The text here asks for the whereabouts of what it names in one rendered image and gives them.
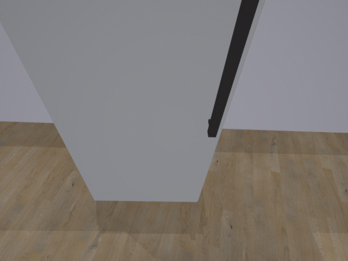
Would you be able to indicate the fridge door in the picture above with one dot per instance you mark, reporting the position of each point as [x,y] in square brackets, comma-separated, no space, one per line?
[130,86]

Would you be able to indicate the handle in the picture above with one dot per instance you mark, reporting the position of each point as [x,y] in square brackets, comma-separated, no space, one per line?
[241,30]

